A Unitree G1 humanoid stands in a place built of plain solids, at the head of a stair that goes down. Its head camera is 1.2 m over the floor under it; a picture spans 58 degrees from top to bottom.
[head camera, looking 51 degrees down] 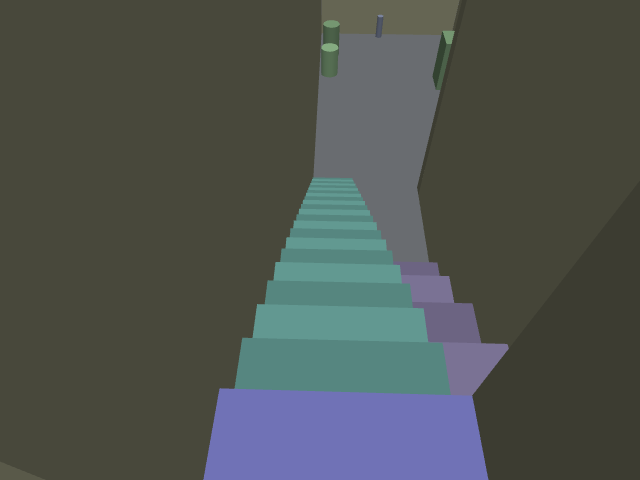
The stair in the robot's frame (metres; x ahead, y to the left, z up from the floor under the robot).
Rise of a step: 0.19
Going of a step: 0.25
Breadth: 0.70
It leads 2 degrees to the right of straight ahead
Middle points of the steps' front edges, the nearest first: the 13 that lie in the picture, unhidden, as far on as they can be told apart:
0.43 -0.07 0.00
0.68 -0.08 -0.20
0.93 -0.08 -0.39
1.18 -0.09 -0.58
1.43 -0.10 -0.78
1.68 -0.11 -0.97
1.93 -0.11 -1.16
2.18 -0.12 -1.36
2.43 -0.13 -1.55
2.68 -0.14 -1.74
2.93 -0.14 -1.94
3.18 -0.15 -2.13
3.43 -0.16 -2.32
